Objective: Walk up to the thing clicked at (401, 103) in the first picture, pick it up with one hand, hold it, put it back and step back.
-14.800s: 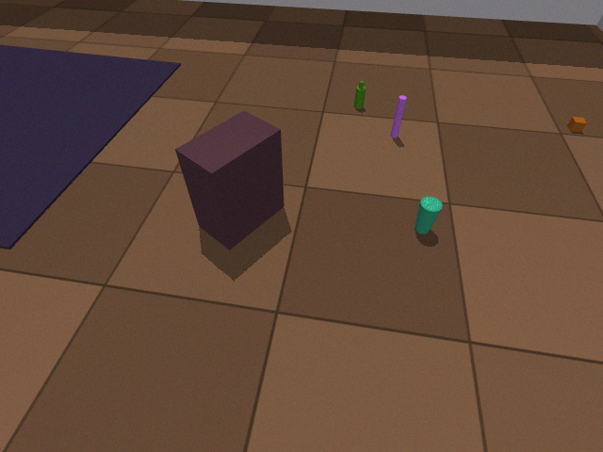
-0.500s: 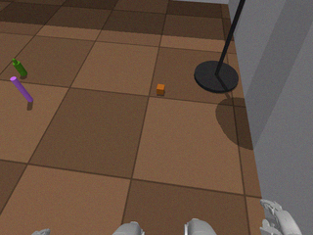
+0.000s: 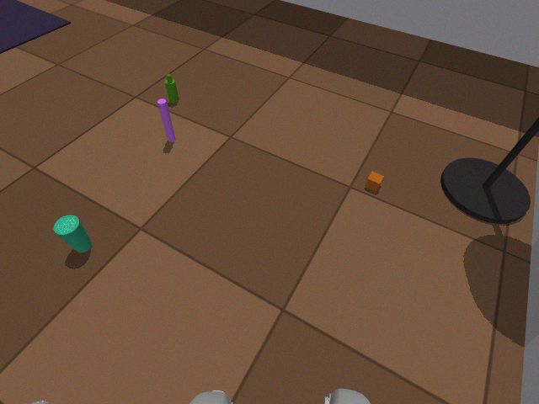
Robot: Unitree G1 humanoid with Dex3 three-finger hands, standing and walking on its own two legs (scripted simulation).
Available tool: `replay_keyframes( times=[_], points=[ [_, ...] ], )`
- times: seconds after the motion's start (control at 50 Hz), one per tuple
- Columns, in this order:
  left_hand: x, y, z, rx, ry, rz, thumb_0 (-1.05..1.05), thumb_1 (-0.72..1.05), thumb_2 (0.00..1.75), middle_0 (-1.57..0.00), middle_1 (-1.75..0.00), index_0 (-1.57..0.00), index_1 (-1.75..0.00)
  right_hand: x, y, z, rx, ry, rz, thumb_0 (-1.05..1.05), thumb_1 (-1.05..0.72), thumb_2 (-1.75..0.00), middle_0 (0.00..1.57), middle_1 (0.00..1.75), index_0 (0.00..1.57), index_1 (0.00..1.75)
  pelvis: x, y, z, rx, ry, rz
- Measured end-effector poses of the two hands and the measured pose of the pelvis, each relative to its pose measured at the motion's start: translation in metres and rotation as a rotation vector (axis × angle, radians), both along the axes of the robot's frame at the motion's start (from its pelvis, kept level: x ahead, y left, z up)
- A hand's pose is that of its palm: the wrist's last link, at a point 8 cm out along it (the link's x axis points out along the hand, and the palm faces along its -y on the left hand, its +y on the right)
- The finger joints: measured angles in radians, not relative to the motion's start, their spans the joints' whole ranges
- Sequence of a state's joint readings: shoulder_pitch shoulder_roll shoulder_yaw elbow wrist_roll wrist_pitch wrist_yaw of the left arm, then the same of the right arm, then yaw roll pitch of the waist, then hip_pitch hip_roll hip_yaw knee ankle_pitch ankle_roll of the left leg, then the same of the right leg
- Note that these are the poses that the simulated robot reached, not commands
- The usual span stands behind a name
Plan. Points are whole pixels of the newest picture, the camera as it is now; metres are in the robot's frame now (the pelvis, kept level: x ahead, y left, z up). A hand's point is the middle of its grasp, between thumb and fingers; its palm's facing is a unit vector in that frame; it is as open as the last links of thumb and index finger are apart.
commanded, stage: walk up
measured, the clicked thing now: (167, 121) +1.42 +0.54 -0.62
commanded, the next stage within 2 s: stand in 1.16 s
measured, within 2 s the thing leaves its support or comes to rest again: neither
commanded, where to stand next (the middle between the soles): +0.08 -0.02 m, yaw +14 degrees
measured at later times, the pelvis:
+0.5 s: pelvis -0.01 -0.02 +0.01, yaw +13 degrees
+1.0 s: pelvis +0.00 -0.03 +0.03, yaw +16 degrees
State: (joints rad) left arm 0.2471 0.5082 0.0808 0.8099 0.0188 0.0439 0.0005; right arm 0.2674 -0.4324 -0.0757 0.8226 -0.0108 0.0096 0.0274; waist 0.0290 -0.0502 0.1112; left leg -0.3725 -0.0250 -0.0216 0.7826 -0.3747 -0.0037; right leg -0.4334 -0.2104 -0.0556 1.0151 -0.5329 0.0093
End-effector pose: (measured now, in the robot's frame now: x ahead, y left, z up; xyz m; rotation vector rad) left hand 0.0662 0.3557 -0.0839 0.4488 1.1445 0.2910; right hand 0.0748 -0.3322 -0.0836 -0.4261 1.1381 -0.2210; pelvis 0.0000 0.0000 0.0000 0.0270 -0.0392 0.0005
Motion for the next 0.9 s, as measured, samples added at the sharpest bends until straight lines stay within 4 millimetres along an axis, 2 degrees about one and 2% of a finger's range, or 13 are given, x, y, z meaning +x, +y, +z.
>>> replay_keyframes(
  times=[0.12, 0.26, 0.36, 0.44, 0.5, 0.6, 0.72, 0.8, 0.9],
  points=[
    [-0.016, -0.017, -0.017, -0.087, 0.007, 0.057, 0.01, 0.91, 0.90, -0.20, -0.29, -0.20, -0.30, 0.016, 0.010, 0.011, -0.036, -0.004, 0.062, 0.00, -0.90, -0.90, 0.21, 0.31, 0.21, 0.30, 0.003, 0.000, 0.005, -0.024, 0.003, 0.068],
    [-0.040, -0.048, -0.029, -0.118, 0.011, 0.127, 0.01, 0.91, 0.90, -0.21, -0.29, -0.20, -0.30, 0.052, 0.004, -0.002, -0.032, -0.046, 0.155, 0.00, -0.90, -0.90, 0.21, 0.31, 0.21, 0.30, -0.001, -0.019, -0.005, -0.035, 0.007, 0.124],
    [-0.063, -0.067, -0.022, -0.132, 0.000, 0.172, 0.01, 0.91, 0.90, -0.21, -0.30, -0.21, -0.30, 0.076, 0.008, -0.005, -0.004, -0.062, 0.199, 0.00, -0.90, -0.90, 0.21, 0.30, 0.21, 0.30, -0.006, -0.029, 0.001, -0.025, -0.012, 0.171],
    [-0.081, -0.069, -0.012, -0.132, 0.006, 0.202, 0.01, 0.91, 0.89, -0.21, -0.30, -0.21, -0.30, 0.088, 0.017, 0.001, 0.018, -0.071, 0.251, 0.00, -0.90, -0.90, 0.21, 0.30, 0.21, 0.30, -0.009, -0.027, 0.009, -0.007, -0.006, 0.203],
    [-0.094, -0.061, -0.014, -0.130, 0.019, 0.228, 0.01, 0.90, 0.90, -0.21, -0.30, -0.21, -0.30, 0.091, 0.023, 0.000, 0.019, -0.077, 0.270, 0.00, -0.90, -0.90, 0.21, 0.30, 0.21, 0.30, -0.011, -0.021, 0.007, -0.006, -0.002, 0.220],
    [-0.109, -0.052, -0.019, -0.130, 0.047, 0.286, 0.01, 0.91, 0.90, -0.21, -0.30, -0.20, -0.30, 0.085, 0.035, -0.001, 0.027, -0.064, 0.284, 0.00, -0.90, -0.90, 0.21, 0.30, 0.21, 0.30, -0.012, -0.019, 0.008, -0.007, -0.006, 0.237],
    [-0.117, -0.059, -0.016, -0.122, 0.046, 0.304, 0.01, 0.91, 0.90, -0.20, -0.29, -0.20, -0.30, 0.086, 0.039, -0.003, 0.054, -0.046, 0.281, 0.00, -0.90, -0.90, 0.21, 0.31, 0.21, 0.30, -0.012, -0.027, 0.011, -0.041, -0.016, 0.249],
    [-0.116, -0.069, -0.011, -0.143, 0.053, 0.298, 0.01, 0.91, 0.90, -0.20, -0.29, -0.20, -0.30, 0.088, 0.041, 0.000, 0.079, -0.029, 0.281, 0.00, -0.90, -0.90, 0.21, 0.31, 0.21, 0.30, -0.010, -0.029, 0.019, -0.032, -0.011, 0.260],
    [-0.104, -0.078, -0.006, -0.168, 0.040, 0.294, 0.01, 0.91, 0.90, -0.21, -0.29, -0.20, -0.30, 0.090, 0.041, 0.003, 0.088, -0.002, 0.281, 0.00, -0.90, -0.90, 0.21, 0.30, 0.21, 0.30, -0.006, -0.030, 0.027, -0.037, -0.007, 0.272]
  ],
)
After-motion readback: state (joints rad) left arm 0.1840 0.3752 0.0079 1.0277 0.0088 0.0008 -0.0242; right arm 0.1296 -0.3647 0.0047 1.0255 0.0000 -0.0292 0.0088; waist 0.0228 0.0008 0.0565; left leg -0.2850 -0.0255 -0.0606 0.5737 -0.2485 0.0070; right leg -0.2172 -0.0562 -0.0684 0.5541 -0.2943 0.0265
